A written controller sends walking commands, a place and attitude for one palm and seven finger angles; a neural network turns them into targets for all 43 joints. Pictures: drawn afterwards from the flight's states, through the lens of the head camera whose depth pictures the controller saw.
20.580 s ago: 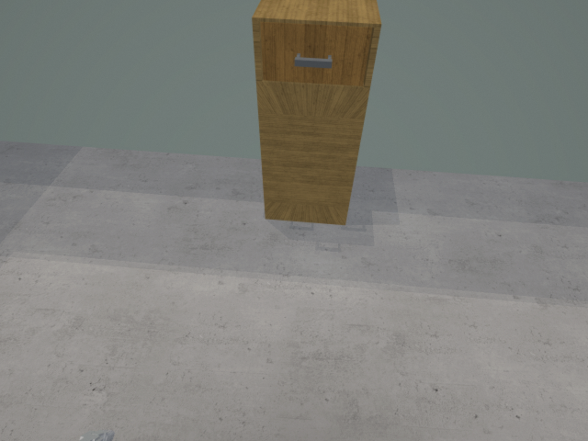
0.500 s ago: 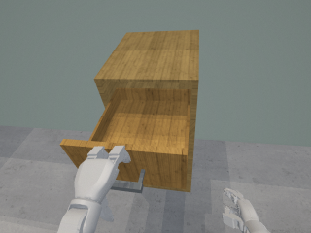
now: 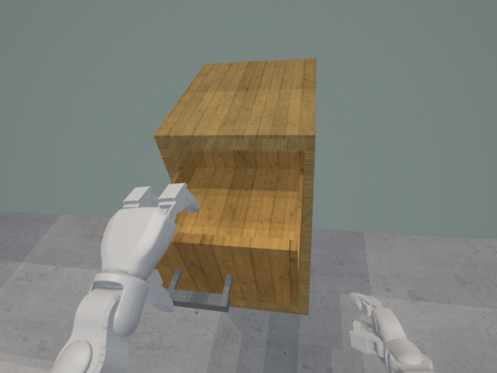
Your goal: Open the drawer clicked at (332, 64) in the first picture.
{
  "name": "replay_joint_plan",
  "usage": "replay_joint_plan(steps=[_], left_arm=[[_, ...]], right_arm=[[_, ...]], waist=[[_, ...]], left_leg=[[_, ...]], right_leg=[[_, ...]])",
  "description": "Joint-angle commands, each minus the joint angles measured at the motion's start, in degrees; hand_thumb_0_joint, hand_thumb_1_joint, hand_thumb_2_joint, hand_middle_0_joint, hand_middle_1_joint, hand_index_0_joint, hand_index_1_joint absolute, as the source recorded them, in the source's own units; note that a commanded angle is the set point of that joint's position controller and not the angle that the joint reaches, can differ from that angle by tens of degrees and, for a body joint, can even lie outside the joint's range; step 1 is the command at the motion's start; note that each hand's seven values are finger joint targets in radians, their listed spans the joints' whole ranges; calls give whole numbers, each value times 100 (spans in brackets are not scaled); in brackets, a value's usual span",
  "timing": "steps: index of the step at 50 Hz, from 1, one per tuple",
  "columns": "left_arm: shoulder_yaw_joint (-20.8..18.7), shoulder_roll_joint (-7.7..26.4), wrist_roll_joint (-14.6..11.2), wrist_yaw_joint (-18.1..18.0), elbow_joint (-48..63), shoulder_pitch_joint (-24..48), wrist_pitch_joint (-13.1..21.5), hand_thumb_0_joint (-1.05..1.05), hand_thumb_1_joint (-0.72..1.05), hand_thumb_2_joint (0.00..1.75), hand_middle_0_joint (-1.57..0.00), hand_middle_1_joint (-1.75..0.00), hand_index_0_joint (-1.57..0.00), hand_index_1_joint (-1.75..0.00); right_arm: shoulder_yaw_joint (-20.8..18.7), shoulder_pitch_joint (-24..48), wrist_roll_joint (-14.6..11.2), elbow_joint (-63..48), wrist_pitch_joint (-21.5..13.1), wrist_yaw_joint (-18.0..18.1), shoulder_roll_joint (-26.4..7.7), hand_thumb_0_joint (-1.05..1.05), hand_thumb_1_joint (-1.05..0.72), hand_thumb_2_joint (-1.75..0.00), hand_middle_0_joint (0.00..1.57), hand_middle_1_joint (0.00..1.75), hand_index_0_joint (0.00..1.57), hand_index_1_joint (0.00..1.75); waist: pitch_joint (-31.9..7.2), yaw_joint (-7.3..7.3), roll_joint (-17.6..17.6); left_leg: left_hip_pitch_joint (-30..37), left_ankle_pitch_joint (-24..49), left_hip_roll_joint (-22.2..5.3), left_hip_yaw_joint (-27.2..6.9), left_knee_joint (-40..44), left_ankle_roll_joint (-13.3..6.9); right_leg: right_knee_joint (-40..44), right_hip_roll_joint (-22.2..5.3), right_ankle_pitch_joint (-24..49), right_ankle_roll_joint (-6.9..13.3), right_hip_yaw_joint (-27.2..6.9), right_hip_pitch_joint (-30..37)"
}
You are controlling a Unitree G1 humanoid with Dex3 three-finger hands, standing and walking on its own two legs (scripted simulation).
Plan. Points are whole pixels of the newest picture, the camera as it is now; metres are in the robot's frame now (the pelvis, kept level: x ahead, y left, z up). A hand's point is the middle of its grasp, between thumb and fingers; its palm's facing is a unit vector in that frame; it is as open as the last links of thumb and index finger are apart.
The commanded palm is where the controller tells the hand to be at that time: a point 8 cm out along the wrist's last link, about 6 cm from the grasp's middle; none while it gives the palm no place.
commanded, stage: lift the hand off the handle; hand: left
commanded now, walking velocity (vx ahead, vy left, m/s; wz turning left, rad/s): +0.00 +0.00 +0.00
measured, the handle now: (199, 288) +0.25 +0.14 +0.01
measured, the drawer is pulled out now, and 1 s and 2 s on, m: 0.30 0.30 0.30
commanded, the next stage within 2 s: draw the hand back to the body in 0.14 s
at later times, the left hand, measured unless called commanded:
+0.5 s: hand (149, 250) +0.23 +0.18 +0.14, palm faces +0.16 -0.13 -0.98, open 13.8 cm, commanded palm +0.17 +0.18 +0.20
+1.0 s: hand (129, 258) +0.20 +0.18 +0.17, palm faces +0.26 -0.86 -0.44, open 13.6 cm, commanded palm +0.15 +0.23 +0.20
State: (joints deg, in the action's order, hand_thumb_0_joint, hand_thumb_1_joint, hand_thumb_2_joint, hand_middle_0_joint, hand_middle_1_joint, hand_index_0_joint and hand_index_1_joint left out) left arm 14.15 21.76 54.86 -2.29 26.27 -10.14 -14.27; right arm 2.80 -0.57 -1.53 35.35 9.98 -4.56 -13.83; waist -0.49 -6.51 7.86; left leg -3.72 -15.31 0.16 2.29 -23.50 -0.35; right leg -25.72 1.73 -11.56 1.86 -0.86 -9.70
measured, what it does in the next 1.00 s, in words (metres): stands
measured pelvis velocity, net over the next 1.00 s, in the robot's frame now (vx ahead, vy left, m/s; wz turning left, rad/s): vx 0.01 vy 0.00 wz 0.03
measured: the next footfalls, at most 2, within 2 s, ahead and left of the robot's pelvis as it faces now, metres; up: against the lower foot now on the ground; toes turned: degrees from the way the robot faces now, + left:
none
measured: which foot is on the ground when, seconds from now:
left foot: down 0.00-1.00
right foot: down 0.00-1.00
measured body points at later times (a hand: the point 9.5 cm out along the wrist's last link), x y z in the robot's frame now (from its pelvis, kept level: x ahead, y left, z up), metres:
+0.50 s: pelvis +0.00 -0.01 +0.00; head -0.02 -0.07 +0.44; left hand +0.22 +0.18 +0.20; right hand +0.24 -0.19 -0.10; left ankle -0.02 +0.11 -0.74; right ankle +0.03 -0.10 -0.74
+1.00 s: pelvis +0.01 +0.00 +0.00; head +0.00 -0.02 +0.45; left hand +0.18 +0.23 +0.19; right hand +0.24 -0.18 -0.07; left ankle -0.02 +0.12 -0.74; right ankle +0.03 -0.10 -0.74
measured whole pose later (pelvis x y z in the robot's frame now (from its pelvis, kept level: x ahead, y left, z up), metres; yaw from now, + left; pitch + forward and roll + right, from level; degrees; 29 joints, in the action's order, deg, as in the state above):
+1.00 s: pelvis +0.01 +0.00 +0.00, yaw +2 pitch -4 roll +0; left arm -6.1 17.8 4.1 -4.1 34.4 -26.7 2.9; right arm 3.3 -7.0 -0.3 31.3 -3.0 2.7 -11.3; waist 2.2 -3.5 4.1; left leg -4.5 -16.9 -0.1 0.3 -25.6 -0.5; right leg -24.8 1.8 -12.2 1.6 1.1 -8.4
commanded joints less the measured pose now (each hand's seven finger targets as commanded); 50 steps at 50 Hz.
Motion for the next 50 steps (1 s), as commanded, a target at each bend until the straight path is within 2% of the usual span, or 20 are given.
replay_joint_plan(steps=[1,2,3,6,9,11,12,16,18,21,24,26,29,36,42,43,44,46,47,50], left_arm=[[-928,1030,-69,-56,1535,1230,39,0,-50,30,-30,-120,-30,-120],[-624,734,54,-27,1501,1251,21,0,-50,30,-30,-120,-30,-120],[-597,675,-61,-22,1240,1168,44,0,-50,30,-30,-120,-30,-120],[-935,941,-202,-1,1108,1150,34,0,-50,30,-30,-120,-30,-120],[-666,709,-111,19,994,1186,76,0,-50,30,-30,-120,-30,-120],[-976,1065,-140,-22,1255,1443,106,0,-50,30,-30,-120,-30,-120],[-667,761,-13,-1,1168,1324,97,0,-50,30,-30,-120,-30,-120],[-1350,1374,-215,-85,1185,1293,188,0,-50,30,-30,-120,-30,-120],[-1173,1099,-236,-66,1026,1038,247,0,-50,30,-30,-120,-30,-120],[-1673,1542,-428,-90,1268,825,285,0,-50,30,-30,-120,-30,-120],[-1462,1215,-428,-49,1260,255,373,0,-50,30,-30,-120,-30,-120],[-1804,1567,-560,-76,1518,321,360,0,-50,30,-30,-120,-30,-120],[-1574,1321,-423,-58,1368,142,438,0,-50,30,-30,-120,-30,-120],[-2080,1800,-505,-152,1633,227,555,0,-50,30,-30,-120,-30,-120],[-2008,1583,-522,-79,1622,-168,531,0,-50,30,-30,-120,-30,-120],[-1760,-693,-4863,-66,1937,-183,1302,0,-47,32,-30,-118,-30,-118],[-2262,114,-5019,-168,1289,-1003,1649,0,-43,33,-29,-115,-29,-115],[-3059,705,-5616,-367,1971,-1220,2037,0,-36,36,-29,-111,-29,-111],[-2937,555,-5596,-417,2684,-665,2277,0,-32,37,-29,-109,-29,-109],[-2915,350,-5637,-492,2323,-1028,2426,0,-22,42,-28,-102,-28,-102]], right_arm=[[-123,1444,-87,-1140,-196,-12,-412,0,-90,-90,20,30,20,30],[-69,1414,-34,-1183,-233,-56,-320,0,-90,-90,20,30,20,30],[-103,1345,-66,-1049,-186,-50,-294,0,-90,-90,20,30,20,30],[-123,1365,-119,-1077,-174,-43,-378,0,-90,-90,20,30,20,30],[-128,1283,-77,-1056,-208,-54,-331,0,-90,-90,20,30,20,30],[-147,1383,-109,-1102,-238,-30,-390,0,-90,-90,20,30,20,30],[-101,1351,-52,-1151,-301,-58,-305,0,-90,-90,20,30,20,30],[-155,1324,-95,-1066,-312,28,-413,0,-90,-90,20,30,20,30],[-159,1246,-69,-1001,-339,24,-345,0,-90,-90,20,30,20,30],[-184,1269,-98,-1089,-385,91,-463,0,-90,-90,20,30,20,30],[-195,1155,-63,-1109,-409,82,-464,0,-90,-90,20,30,20,30],[-200,1221,-117,-1160,-412,140,-544,0,-90,-90,20,30,20,30],[-200,1083,-42,-1123,-418,166,-522,0,-90,-90,20,30,20,30],[-199,1128,-73,-1188,-473,315,-603,0,-90,-90,20,30,20,30],[-135,1012,-26,-1258,-458,319,-562,0,-90,-90,20,30,20,30],[-181,647,-73,-1682,-932,466,65,0,-90,-90,20,30,20,30],[-194,514,28,-1430,-1254,587,-202,0,-90,-90,20,30,20,30],[-189,251,81,-1267,-1493,800,-364,0,-90,-90,20,30,20,30],[-152,219,154,-1371,-1705,835,-269,0,-90,-90,20,30,20,30],[-168,-161,199,-1161,-1951,836,-226,0,-90,-90,20,30,20,30]], waist=[[-765,-55,-455],[-918,-153,-629],[-561,-22,-697],[-521,-41,-743],[-604,-60,-832],[-781,-23,-764],[-970,-130,-852],[-863,-51,-654],[-729,-36,-788],[-868,-56,-700],[-761,-72,-789],[-744,15,-738],[-680,-10,-790],[-852,-10,-444],[-808,-65,-507],[-95,527,-1711],[-35,418,-1898],[-141,342,-1125],[-585,285,-625],[-358,330,-68]], left_leg=[[-818,1013,-156,-139,475,-111],[-775,1188,-87,-86,412,-120],[-707,1166,-82,-122,454,-89],[-852,870,-116,-98,453,-98],[-714,969,-23,-42,384,-111],[-736,865,-64,-73,340,-117],[-681,1072,4,-14,262,-144],[-731,887,-25,-66,282,-99],[-672,1075,39,-83,272,-105],[-682,986,4,-64,199,-94],[-652,1203,45,-48,193,-97],[-661,1032,-18,-76,150,-79],[-613,1086,31,-68,179,-101],[-514,1015,-57,-150,203,-77],[-630,1133,-47,-147,271,-65],[-218,604,-204,-219,142,-266],[-235,288,-302,-229,180,-240],[-312,293,-273,-215,256,-119],[-232,595,-197,-175,228,-117],[-254,1089,-214,-179,237,-6]], right_leg=[[264,4,574,-27,-347,1088],[230,-83,549,-13,-280,1076],[351,-41,481,-3,-306,823],[376,-35,296,-39,-350,888],[461,-99,188,-46,-363,770],[436,-76,189,-40,-486,886],[399,-158,271,-40,-427,943],[461,-118,243,-38,-567,926],[514,-136,325,-32,-566,805],[503,-161,423,-61,-601,895],[475,-182,655,-81,-497,805],[515,-160,545,-77,-545,714],[530,-186,443,-86,-427,608],[486,-150,515,-55,-364,645],[395,-186,562,-63,-151,689],[523,-54,297,-71,178,307],[557,-80,-90,-102,147,188],[670,-189,-116,-113,101,281],[567,-269,183,-79,136,525],[456,-257,633,-20,207,541]])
